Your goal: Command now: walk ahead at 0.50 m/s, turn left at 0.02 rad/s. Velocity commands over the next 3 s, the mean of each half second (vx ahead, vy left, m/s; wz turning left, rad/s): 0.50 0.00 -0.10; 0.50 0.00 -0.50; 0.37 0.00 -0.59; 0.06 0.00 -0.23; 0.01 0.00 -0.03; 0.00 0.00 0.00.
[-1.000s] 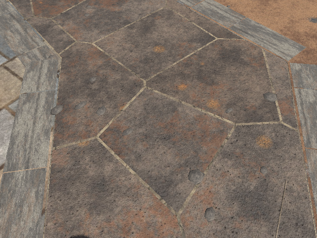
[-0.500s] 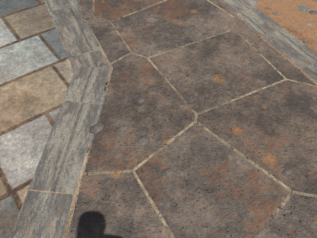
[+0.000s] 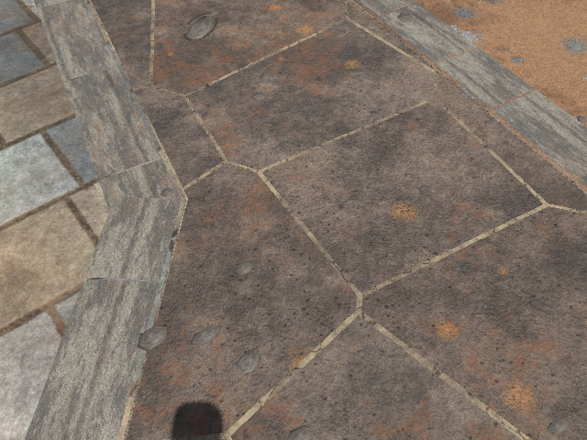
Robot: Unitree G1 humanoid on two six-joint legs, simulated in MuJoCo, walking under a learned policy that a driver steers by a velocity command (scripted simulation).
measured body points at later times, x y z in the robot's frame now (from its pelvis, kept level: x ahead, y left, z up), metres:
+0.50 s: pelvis +0.27 +0.04 +0.00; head +0.30 +0.05 +0.44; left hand +0.25 +0.29 -0.16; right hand +0.41 -0.21 -0.12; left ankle +0.34 +0.11 -0.74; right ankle +0.11 -0.06 -0.66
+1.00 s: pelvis +0.51 -0.03 -0.02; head +0.55 -0.05 +0.43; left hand +0.77 +0.13 -0.13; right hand +0.39 -0.26 -0.17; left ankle +0.37 +0.12 -0.68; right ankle +0.58 -0.11 -0.74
